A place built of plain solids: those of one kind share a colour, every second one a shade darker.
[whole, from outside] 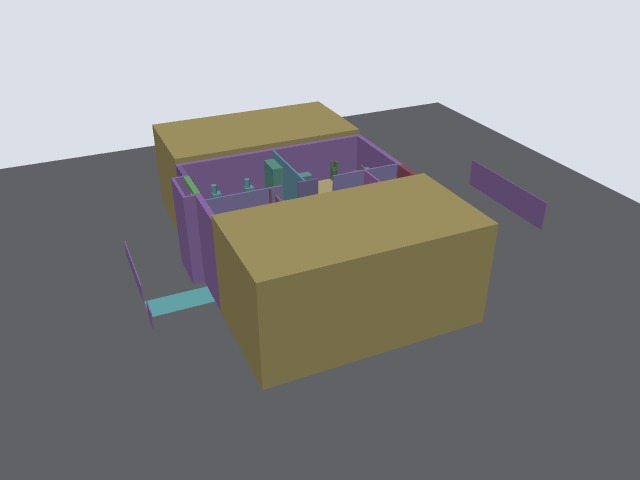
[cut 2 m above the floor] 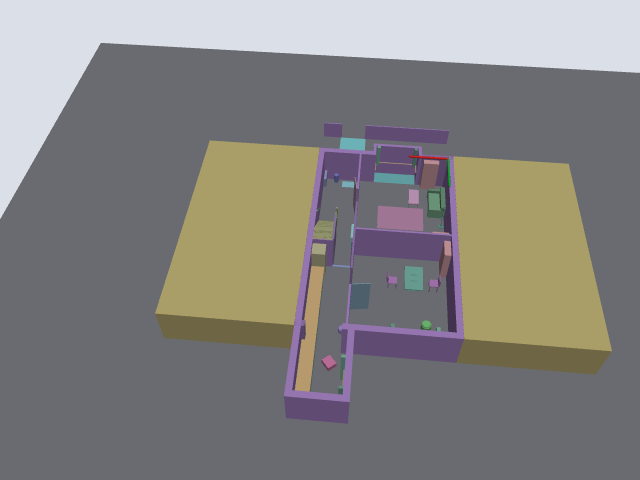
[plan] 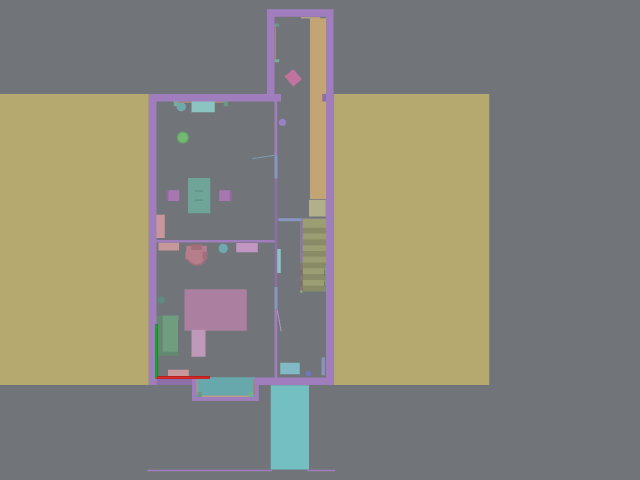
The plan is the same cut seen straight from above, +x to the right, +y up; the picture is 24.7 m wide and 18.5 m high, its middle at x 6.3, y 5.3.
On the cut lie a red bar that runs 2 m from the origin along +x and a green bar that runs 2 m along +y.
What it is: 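A mid-terrace two-storey house, 6.5 m wide inside and 10.6 m deep with a one-storey outshot of 3.3 m behind the kitchen; a hall 1.88 m wide with a straight stair of 13 risers of 201 mm on goings of 223 mm; a front room and a back room; a bay window at the front; upstairs three bedrooms and a bathroom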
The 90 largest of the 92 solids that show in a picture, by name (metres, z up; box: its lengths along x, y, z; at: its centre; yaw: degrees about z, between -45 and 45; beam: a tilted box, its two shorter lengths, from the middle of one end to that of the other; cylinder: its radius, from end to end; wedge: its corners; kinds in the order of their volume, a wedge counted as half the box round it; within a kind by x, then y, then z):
{
 "neighbour_house_1": {"box": [6.0, 11.22, 5.4], "at": [-3.29, 5.32, 2.65]},
 "neighbour_house_2": {"box": [6.0, 11.22, 5.4], "at": [9.83, 5.32, 2.65]},
 "wall_1": {"box": [0.29, 11.22, 5.1], "at": [-0.15, 5.32, 2.5]},
 "wall_2": {"box": [1.82, 0.29, 5.1], "at": [0.62, -0.15, 2.5]},
 "wall_3": {"box": [0.16, 0.91, 5.1], "at": [1.44, -0.45, 2.5]},
 "wall_4": {"box": [4.82, 0.06, 1.05], "at": [2.05, -3.58, 0.47]},
 "wall_5": {"box": [5.1, 0.29, 5.1], "at": [2.25, 10.78, 2.5]},
 "wall_6": {"box": [4.55, 0.1, 2.52], "at": [2.28, 5.25, 1.21]},
 "wall_7": {"box": [2.57, 0.16, 5.1], "at": [2.65, -0.83, 2.5]},
 "wall_8": {"box": [7.24, 0.06, 1.85], "at": [3.27, 19.8, 0.88]},
 "wall_9": {"box": [0.16, 0.91, 5.1], "at": [3.86, -0.45, 2.5]},
 "wall_10": {"box": [0.29, 3.56, 2.82], "at": [4.4, 12.41, 1.36]},
 "wall_11": {"box": [0.1, 2.62, 2.52], "at": [4.6, 1.31, 1.21]},
 "wall_12": {"box": [0.1, 4.18, 2.52], "at": [4.6, 5.58, 1.21]},
 "wall_13": {"box": [0.1, 2.07, 2.52], "at": [4.6, 9.6, 1.21]},
 "wall_14": {"box": [3.05, 0.29, 5.1], "at": [5.3, -0.15, 2.5]},
 "wall_15": {"box": [2.57, 0.29, 2.82], "at": [5.54, 14.05, 1.36]},
 "wall_16": {"box": [0.95, 0.1, 2.52], "at": [6.06, 6.08, 1.21]},
 "wall_17": {"box": [1.06, 0.06, 1.05], "at": [6.35, -3.58, 0.47]},
 "wall_18": {"box": [0.44, 0.29, 5.1], "at": [6.6, 10.78, 2.5]},
 "wall_19": {"box": [0.29, 11.22, 5.1], "at": [6.68, 5.32, 2.5]},
 "wall_20": {"box": [0.29, 3.85, 2.82], "at": [6.68, 12.27, 1.36]},
 "tread_1": {"box": [0.9, 2.71, 0.22], "at": [6.08, 4.67, 0.09]},
 "tread_2": {"box": [0.9, 2.49, 0.42], "at": [6.08, 4.78, 0.19]},
 "tread_3": {"box": [0.9, 2.27, 0.62], "at": [6.08, 4.89, 0.29]},
 "tread_4": {"box": [0.9, 2.04, 0.82], "at": [6.08, 5.01, 0.39]},
 "tread_5": {"box": [0.9, 1.82, 1.02], "at": [6.08, 5.12, 0.49]},
 "tread_6": {"box": [0.9, 1.6, 1.23], "at": [6.08, 5.23, 0.59]},
 "tread_7": {"box": [0.9, 1.37, 1.43], "at": [6.08, 5.34, 0.69]},
 "tread_8": {"box": [0.9, 1.15, 1.63], "at": [6.08, 5.45, 0.79]},
 "tread_9": {"box": [0.9, 0.93, 1.83], "at": [6.08, 5.56, 0.89]},
 "tread_10": {"box": [0.9, 0.7, 2.03], "at": [6.08, 5.68, 0.99]},
 "tread_11": {"box": [0.9, 0.48, 2.23], "at": [6.08, 5.79, 1.1]},
 "tread_12": {"box": [0.9, 0.35, 2.43], "at": [6.08, 5.95, 1.2]},
 "upper_floor_rooms_1": {"box": [4.66, 10.65, 0.14], "at": [2.33, 5.32, 2.54]},
 "ground_1": {"box": [2.25, 0.76, 0.5], "at": [2.65, -0.37, -0.25]},
 "ground_2": {"box": [1.48, 3.26, 0.5], "at": [5.14, -1.92, -0.25]},
 "landing_wall_1": {"box": [0.1, 3.97, 2.58], "at": [4.6, 1.98, 3.76]},
 "landing_wall_2": {"box": [0.1, 1.13, 2.58], "at": [4.6, 5.4, 3.76]},
 "landing_wall_3": {"box": [0.1, 3.81, 2.58], "at": [4.6, 8.73, 3.76]},
 "wardrobe_bed_1": {"box": [1.44, 0.6, 2.05], "at": [0.89, 4.9, 3.59]},
 "shelf_1": {"box": [0.32, 0.9, 1.75], "at": [0.16, 5.82, 0.82]},
 "shelf_2": {"box": [0.8, 0.3, 1.8], "at": [0.47, 5.05, 0.85]},
 "shelf_3": {"box": [0.8, 0.3, 1.94], "at": [0.84, 0.15, 0.92]},
 "bedrooms_wall_1": {"box": [4.55, 0.1, 2.58], "at": [2.28, 5.25, 3.76]},
 "back_wall_over_outshot_1": {"box": [1.58, 0.29, 2.58], "at": [5.59, 10.78, 3.76]},
 "sofa_1": {"box": [0.24, 1.56, 0.83], "at": [0.12, 1.61, 0.36]},
 "sofa_2": {"box": [0.86, 0.16, 0.65], "at": [0.43, 0.91, 0.28]},
 "sofa_3": {"box": [0.86, 0.16, 0.65], "at": [0.43, 2.31, 0.28]},
 "sofa_4": {"box": [0.65, 1.24, 0.37], "at": [0.51, 1.61, 0.24]},
 "fridge_freezer_1": {"box": [0.65, 0.65, 1.85], "at": [6.2, 6.53, 0.88]},
 "bath_wall_1": {"box": [1.88, 0.1, 2.58], "at": [5.59, 8.69, 3.76]},
 "dresser_1": {"box": [0.9, 0.42, 0.92], "at": [1.8, 10.43, 0.41]},
 "dresser_2": {"box": [0.13, 0.92, 0.96], "at": [4.72, 4.49, 0.43]},
 "slotfit_front_seat_1": {"box": [0.2, 0.3, 0.72], "at": [1.22, 4.71, 0.31]},
 "slotfit_front_seat_2": {"cylinder": 0.32, "from": [1.54, 4.68, -0.05], "to": [1.54, 4.68, 0.43]},
 "slotfit_front_seat_3": {"cylinder": 0.42, "from": [1.54, 4.72, -0.05], "to": [1.54, 4.72, 0.33]},
 "slotfit_front_seat_4": {"box": [0.2, 0.3, 0.72], "at": [1.86, 4.71, 0.31]},
 "stair_bulkhead_1": {"box": [0.11, 1.6, 2.52], "at": [5.58, 5.23, 1.21]},
 "slotfit_storage_1": {"box": [0.84, 0.36, 1.34], "at": [3.49, 5.01, 0.62]},
 "nightstand_1": {"cylinder": 0.15, "from": [0.15, 1.6, 3.16], "to": [0.15, 1.6, 3.63]},
 "nightstand_2": {"cylinder": 0.15, "from": [0.15, 3.54, 3.16], "to": [0.15, 3.54, 3.63]},
 "nightstand_3": {"box": [0.43, 0.5, 0.6], "at": [0.21, 1.68, 2.86]},
 "nightstand_4": {"box": [0.43, 0.5, 0.6], "at": [0.21, 3.62, 2.86]},
 "laid_rug_front_room_1": {"box": [2.4, 1.6, 0.06], "at": [2.28, 2.6, -0.02]},
 "worktop_1": {"box": [0.62, 6.97, 0.04], "at": [6.22, 10.37, 0.88]},
 "front_wall_over_bay_1": {"box": [2.25, 0.29, 0.25], "at": [2.65, -0.15, 4.93]},
 "curtains_curtains_1": {"box": [0.17, 0.19, 1.61], "at": [1.66, -0.66, 1.56]},
 "curtains_curtains_2": {"box": [0.17, 0.19, 1.61], "at": [3.64, -0.66, 1.56]},
 "curtains_curtains_3": {"box": [0.19, 0.12, 2.31], "at": [4.64, 12.21, 1.21]},
 "clutter_clutter_back_1": {"cylinder": 0.23, "from": [1.02, 9.25, -0.05], "to": [1.02, 9.25, 0.27]},
 "clutter_clutter_back_2": {"cylinder": 0.18, "from": [1.02, 9.25, -0.05], "to": [1.02, 9.25, 0.32]},
 "meeting_table_1": {"box": [0.86, 1.36, 0.07], "at": [1.64, 7.01, 0.7]},
 "plant_pot_1": {"cylinder": 0.18, "from": [0.95, 10.44, 0.0], "to": [0.95, 10.44, 0.38]},
 "plant_pot_2": {"cylinder": 0.18, "from": [2.57, 4.97, 0.0], "to": [2.57, 4.97, 0.38]},
 "clutter_clutter_kitchen_1": {"box": [0.44, 0.51, 0.32], "at": [5.27, 11.55, 0.11], "yaw": 39.5},
 "door_leaf_kitchen_side_1": {"box": [0.86, 0.04, 2.05], "at": [4.12, 8.5, 0.97], "yaw": 8.4},
 "door_leaf_front_room_1": {"box": [0.04, 0.85, 2.05], "at": [4.73, 2.2, 0.97], "yaw": 10.0},
 "radiator_1": {"box": [0.14, 0.7, 0.6], "at": [6.43, 0.43, 0.42]},
 "desk_1": {"box": [0.6, 1.2, 0.07], "at": [0.3, 6.8, 3.31]},
 "coffee_table_1": {"box": [0.54, 1.05, 0.07], "at": [1.61, 1.32, 0.36]},
 "box_wall_1": {"box": [0.12, 0.1, 2.58], "at": [4.71, 3.3, 3.76]},
 "laid_doormat_1": {"box": [0.75, 0.45, 0.06], "at": [5.14, 0.35, -0.02]},
 "umbrella_stand_1": {"cylinder": 0.12, "from": [5.85, 0.15, 0.0], "to": [5.85, 0.15, 0.5]},
 "threshold_1": {"box": [0.11, 0.88, 0.06], "at": [4.6, 3.05, -0.02]},
 "threshold_2": {"box": [0.11, 0.89, 0.06], "at": [4.6, 8.12, -0.02]},
 "threshold_3": {"box": [0.88, 0.11, 0.07], "at": [5.14, 6.08, -0.01]},
 "bin_waste_1": {"cylinder": 0.14, "from": [4.85, 9.83, 0.0], "to": [4.85, 9.83, 0.31]},
 "side_chair_1": {"box": [0.42, 0.42, 0.04], "at": [0.66, 7.01, 0.43]},
 "side_chair_2": {"box": [0.42, 0.42, 0.04], "at": [2.62, 7.01, 0.43]}
}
